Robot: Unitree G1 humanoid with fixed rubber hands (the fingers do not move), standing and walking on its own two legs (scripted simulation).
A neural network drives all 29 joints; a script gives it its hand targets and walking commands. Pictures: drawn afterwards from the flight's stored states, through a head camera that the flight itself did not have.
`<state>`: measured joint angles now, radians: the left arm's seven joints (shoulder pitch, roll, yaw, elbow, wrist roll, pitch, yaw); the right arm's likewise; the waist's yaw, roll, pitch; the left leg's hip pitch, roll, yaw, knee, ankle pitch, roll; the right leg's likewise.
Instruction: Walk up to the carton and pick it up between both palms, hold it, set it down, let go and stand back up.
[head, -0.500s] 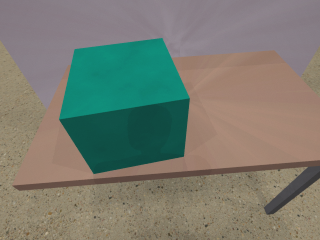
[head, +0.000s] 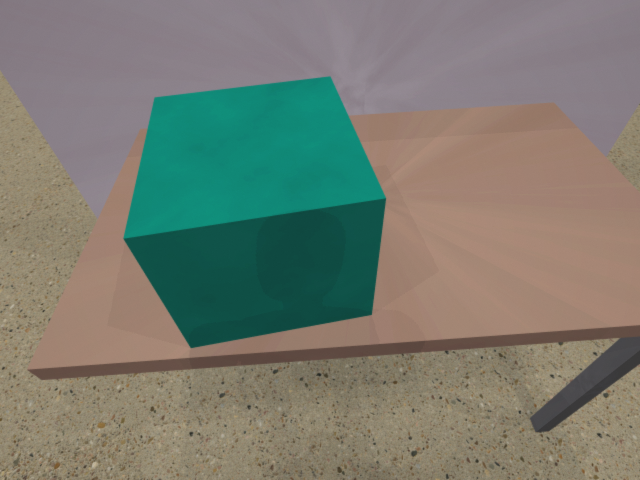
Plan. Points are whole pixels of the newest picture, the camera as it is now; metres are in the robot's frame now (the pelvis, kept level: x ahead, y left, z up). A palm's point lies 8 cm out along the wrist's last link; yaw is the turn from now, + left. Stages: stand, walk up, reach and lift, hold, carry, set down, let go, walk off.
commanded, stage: stand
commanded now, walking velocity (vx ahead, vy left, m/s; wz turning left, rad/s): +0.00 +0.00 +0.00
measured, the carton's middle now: (263, 206) +0.51 +0.09 +0.05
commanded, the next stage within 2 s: none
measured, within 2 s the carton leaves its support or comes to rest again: neither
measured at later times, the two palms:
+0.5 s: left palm out of the picture +0.00 +0.21 -0.15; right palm out of the picture -0.04 -0.21 -0.15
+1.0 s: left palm out of the picture +0.01 +0.21 -0.15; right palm out of the picture -0.02 -0.21 -0.15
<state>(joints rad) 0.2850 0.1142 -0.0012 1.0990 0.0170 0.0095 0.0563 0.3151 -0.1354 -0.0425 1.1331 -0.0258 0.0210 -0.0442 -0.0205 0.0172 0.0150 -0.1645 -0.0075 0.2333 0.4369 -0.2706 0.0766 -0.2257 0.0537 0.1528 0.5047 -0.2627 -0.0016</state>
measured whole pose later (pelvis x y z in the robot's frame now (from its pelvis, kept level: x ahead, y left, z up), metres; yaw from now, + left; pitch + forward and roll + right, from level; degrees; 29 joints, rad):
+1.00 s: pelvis +0.01 +0.00 +0.00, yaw +0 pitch +0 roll +0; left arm 0.27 0.11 0.02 1.13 0.02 0.01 0.06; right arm 0.32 -0.11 -0.05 1.12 -0.02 0.01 -0.05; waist -0.03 0.01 0.04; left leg -0.16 0.01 0.23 0.45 -0.30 0.07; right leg -0.21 0.07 0.14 0.49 -0.27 -0.01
